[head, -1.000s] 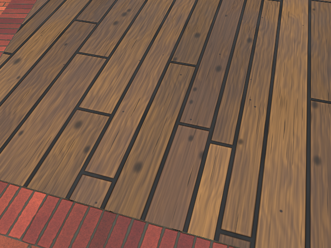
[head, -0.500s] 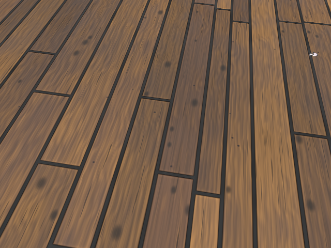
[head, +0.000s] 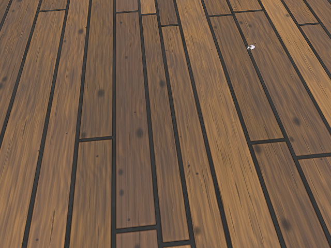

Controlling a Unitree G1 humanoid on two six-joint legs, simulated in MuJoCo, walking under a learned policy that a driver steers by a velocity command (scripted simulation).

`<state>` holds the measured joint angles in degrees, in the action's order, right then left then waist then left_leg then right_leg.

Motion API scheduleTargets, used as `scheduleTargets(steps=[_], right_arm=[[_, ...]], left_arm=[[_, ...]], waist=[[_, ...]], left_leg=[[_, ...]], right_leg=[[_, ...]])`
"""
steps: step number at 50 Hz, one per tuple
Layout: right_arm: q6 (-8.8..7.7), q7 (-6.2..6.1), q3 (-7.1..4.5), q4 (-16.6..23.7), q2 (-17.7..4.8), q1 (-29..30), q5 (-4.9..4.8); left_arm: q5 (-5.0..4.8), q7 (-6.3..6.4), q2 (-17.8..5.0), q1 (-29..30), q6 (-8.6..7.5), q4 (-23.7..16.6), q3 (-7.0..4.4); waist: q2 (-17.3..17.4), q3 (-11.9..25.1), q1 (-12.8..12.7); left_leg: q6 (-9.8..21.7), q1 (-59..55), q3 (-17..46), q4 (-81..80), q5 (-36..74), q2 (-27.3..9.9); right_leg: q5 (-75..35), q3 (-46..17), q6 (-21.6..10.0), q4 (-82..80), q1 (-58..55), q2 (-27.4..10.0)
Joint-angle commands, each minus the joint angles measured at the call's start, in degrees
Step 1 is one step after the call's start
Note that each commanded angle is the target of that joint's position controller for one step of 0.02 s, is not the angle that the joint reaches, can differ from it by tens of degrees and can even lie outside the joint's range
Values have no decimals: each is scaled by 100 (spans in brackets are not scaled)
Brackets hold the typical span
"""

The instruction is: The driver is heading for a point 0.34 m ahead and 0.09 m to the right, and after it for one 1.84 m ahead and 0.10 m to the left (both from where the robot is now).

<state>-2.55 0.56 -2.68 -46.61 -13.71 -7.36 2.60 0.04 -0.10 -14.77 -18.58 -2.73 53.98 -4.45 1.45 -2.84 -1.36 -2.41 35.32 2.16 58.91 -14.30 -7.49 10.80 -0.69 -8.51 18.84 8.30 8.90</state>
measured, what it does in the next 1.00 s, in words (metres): walks ahead, turning right: left foot, then right foot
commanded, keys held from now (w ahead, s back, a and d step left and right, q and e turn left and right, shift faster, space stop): w+e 0.58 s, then w+q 0.42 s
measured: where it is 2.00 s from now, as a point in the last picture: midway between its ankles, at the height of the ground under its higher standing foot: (209, 136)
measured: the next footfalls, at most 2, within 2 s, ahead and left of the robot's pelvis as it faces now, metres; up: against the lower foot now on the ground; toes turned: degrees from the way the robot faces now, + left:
left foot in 0.28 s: +0.35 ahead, +0.13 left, +0.00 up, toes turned -11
right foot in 0.78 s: +0.51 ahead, -0.18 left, +0.00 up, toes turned -25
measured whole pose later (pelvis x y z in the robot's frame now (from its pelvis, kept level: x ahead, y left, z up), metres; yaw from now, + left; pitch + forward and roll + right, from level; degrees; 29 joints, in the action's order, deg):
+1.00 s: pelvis +0.50 -0.10 +0.01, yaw -16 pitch +0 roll +0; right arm -0.6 2.0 -3.6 -50.1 -15.1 -18.1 1.2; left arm 1.2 0.0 -13.0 -16.4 -4.7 48.5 -1.9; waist 2.1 -1.6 0.4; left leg 2.5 30.7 0.2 62.4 -14.4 -4.4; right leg 11.5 8.9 -3.7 19.1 8.4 0.2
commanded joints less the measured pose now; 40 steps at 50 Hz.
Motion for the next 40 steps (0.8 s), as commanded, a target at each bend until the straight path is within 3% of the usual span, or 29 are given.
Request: scheduleTargets(steps=[1,6,9,11,13,14,15,16,17,18,19,21,25,30,32,34,37,38,39,40], right_arm=[[71,22,-68,390,-408,164,-4],[32,68,3,767,-435,1063,-57],[-42,82,38,979,-502,1383,-95],[-98,64,13,957,-641,1022,-116],[-182,-38,-105,605,-915,-212,-126],[-259,-122,-188,466,-1169,-1061,-47],[-251,-214,-280,508,-1649,-1708,108],[-147,-179,-343,505,-1803,-1361,49],[-93,-151,-231,638,-1168,-849,-10],[-93,-129,-120,663,-731,-555,-64],[-104,-121,-74,624,-603,-447,-43],[-193,-122,-65,450,-606,-620,-85],[-361,-52,-125,278,-713,-922,-165],[-345,-28,-132,95,-709,-1211,-142],[-345,-10,-129,-24,-769,-1383,-146],[-295,-6,-151,-176,-905,-1603,-177],[-180,-2,-173,-372,-1090,-1772,-190],[-150,-9,-169,-416,-1119,-1745,-208],[-147,-4,-119,-401,-991,-1753,-238],[-178,41,26,-56,-497,-1772,-328]], left_arm=[[-10,-1,-812,-254,-98,-333,-160],[30,33,-864,-781,-56,-342,-167],[88,82,-939,-892,-38,-386,-177],[106,123,-1052,-643,-47,-490,-204],[91,67,-1177,-290,-98,-605,-227],[29,4,-1015,-230,-152,-677,-184],[-106,-7,-389,-515,-184,-894,-30],[-77,1,-523,-961,-143,-1021,-37],[86,44,-817,-783,-25,-801,-74],[133,-25,-789,-377,5,-818,-69],[130,-77,-662,-254,36,-857,-53],[219,-183,-563,-204,170,-898,-33],[206,-311,-459,371,274,-1205,16],[193,-416,-252,1333,225,-1568,147],[206,-433,-143,1647,188,-1659,222],[233,-413,-212,1869,171,-1719,235],[291,-310,-344,1692,78,-1660,208],[319,-263,-412,1057,4,-1454,166],[406,-190,-626,109,-77,-1119,75],[540,-71,-1231,-758,-116,-1022,-71]], waist=[[-322,34,0],[-471,63,-376],[-552,37,-445],[-639,86,-181],[-499,621,411],[-159,1206,810],[757,2062,836],[1781,2316,370],[599,1312,231],[28,641,257],[67,362,158],[430,188,70],[393,182,78],[327,-18,264],[357,-94,329],[385,-162,367],[429,9,220],[347,355,-110],[138,967,-487],[-804,1897,-746]], left_leg=[[-136,276,-255,-684,667,117],[-66,500,-219,-1706,1235,368],[58,325,-188,-2241,1118,548],[202,-456,-119,-2708,862,667],[420,-2267,-247,-3145,630,936],[634,-3626,267,-3338,439,348],[961,-5065,2121,-3525,-436,-1303],[1507,-5189,4420,-4309,-719,-1964],[1452,-4333,3747,-4328,-1455,-1731],[1327,-3545,2736,-4439,-1208,-1369],[1168,-3087,1989,-4598,-569,-1084],[1053,-2668,1062,-4760,414,-784],[1186,-2849,275,-5003,1417,-849],[1083,-2896,-660,-5077,1844,-587],[1050,-2788,-814,-5137,1934,-565],[1081,-3043,-722,-5077,2219,-663],[1063,-3580,-573,-4287,3876,-740],[979,-3546,-673,-3485,4402,-607],[868,-2956,-810,-2364,3811,-337],[665,-1395,-989,-478,1469,96]], right_leg=[[-2011,-1406,-664,-730,-29,-1455],[-2316,-1640,-509,-431,-771,-1468],[-2668,-1867,-459,-134,-1087,-1590],[-2934,-1977,-263,133,-931,-1628],[-3803,-1817,2,1289,-475,-1323],[-3043,-1558,138,2562,185,-949],[-40,-943,295,4296,1399,-377],[2147,-621,332,5197,2516,-57],[1623,-670,319,5583,2845,-604],[1140,-567,359,5357,2767,-791],[923,-504,405,5091,2614,-954],[785,-397,492,4885,2409,-1119],[265,-312,590,4659,2937,-1250],[-733,-46,667,3158,2951,-1271],[-800,162,604,2324,2463,-1151],[-534,385,525,1837,2225,-1087],[90,584,334,1282,1624,-860],[-23,604,238,871,800,-714],[-215,431,118,719,-605,-860],[307,-1425,-247,606,-2389,-2550]])
Velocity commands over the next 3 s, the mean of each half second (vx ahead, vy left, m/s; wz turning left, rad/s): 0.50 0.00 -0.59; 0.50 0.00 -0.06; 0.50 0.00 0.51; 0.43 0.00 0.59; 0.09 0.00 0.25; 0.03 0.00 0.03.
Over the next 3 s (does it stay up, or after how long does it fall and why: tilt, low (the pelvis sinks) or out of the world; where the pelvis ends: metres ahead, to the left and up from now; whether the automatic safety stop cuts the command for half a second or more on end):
stays up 1.11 -0.11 0.00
